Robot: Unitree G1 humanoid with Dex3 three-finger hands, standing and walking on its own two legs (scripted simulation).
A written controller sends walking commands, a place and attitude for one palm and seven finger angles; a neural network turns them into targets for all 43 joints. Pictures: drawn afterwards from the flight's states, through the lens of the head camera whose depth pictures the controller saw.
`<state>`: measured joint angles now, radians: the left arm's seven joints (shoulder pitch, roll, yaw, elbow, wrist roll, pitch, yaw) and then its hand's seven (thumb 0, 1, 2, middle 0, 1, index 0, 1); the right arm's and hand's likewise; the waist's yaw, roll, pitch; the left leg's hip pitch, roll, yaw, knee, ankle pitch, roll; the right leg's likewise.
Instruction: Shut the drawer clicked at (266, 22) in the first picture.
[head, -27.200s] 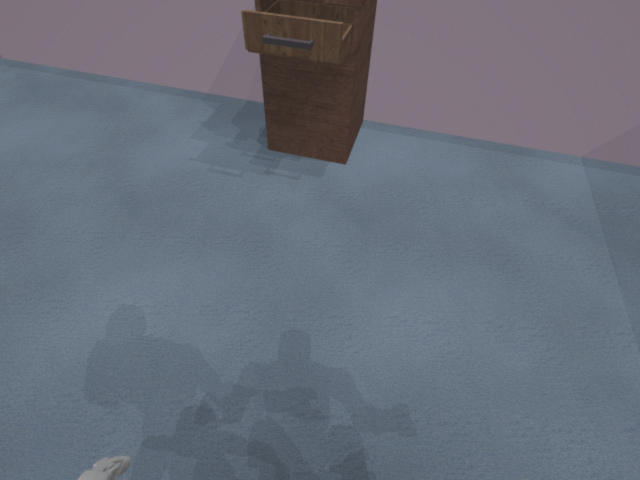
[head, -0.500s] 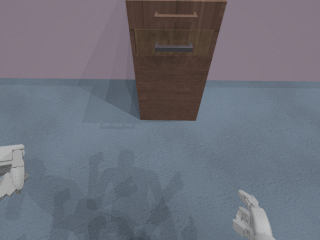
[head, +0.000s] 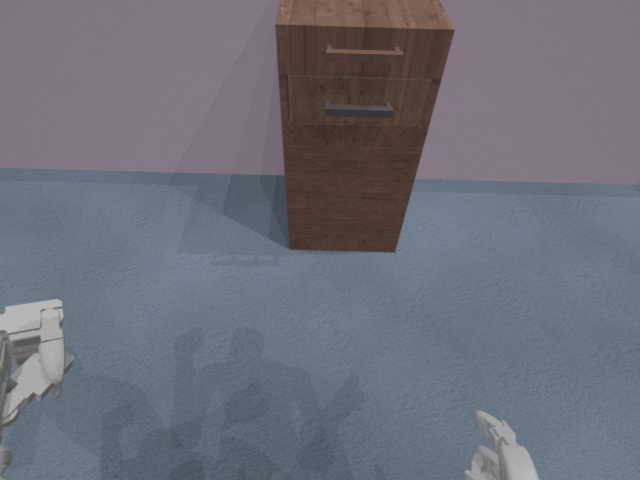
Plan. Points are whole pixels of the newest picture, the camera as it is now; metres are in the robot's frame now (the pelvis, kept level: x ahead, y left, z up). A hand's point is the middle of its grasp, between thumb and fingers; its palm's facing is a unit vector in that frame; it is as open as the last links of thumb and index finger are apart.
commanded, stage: stop stepping back and stand still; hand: left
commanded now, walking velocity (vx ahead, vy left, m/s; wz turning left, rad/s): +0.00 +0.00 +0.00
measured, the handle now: (358, 107) +1.05 -0.04 -0.10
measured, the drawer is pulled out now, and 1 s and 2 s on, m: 0.00 0.00 0.00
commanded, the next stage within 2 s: let the arm hang, fingers relaxed in 0.26 s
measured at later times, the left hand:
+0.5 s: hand (125, 433) +0.18 +0.25 -0.04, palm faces +0.07 -0.88 -0.46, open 3.1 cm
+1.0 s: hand out of the picture +0.03 +0.23 -0.16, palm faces +0.00 -0.95 -0.32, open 6.0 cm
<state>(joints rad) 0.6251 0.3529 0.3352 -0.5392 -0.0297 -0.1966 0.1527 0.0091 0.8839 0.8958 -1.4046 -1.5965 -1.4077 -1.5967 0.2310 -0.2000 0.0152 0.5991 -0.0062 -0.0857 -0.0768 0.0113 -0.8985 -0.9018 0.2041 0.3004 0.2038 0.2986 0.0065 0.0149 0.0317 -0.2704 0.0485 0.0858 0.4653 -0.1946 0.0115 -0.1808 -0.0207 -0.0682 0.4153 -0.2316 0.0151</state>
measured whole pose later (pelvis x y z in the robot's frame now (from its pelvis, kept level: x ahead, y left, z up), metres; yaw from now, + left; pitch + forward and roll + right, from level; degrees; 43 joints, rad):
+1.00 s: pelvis +0.00 -0.01 +0.00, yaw +1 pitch -1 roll +0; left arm 0.20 0.30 0.01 1.09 0.01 0.01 0.00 0.00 0.90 0.90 -0.45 -0.58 -0.45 -0.58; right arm 0.19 -0.27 -0.01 1.08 -0.02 0.02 -0.01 0.01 -0.90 -0.90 0.20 0.30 0.20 0.30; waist 0.00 0.03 0.08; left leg -0.23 0.04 0.07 0.43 -0.17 0.00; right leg -0.15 -0.03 -0.08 0.41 -0.24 0.00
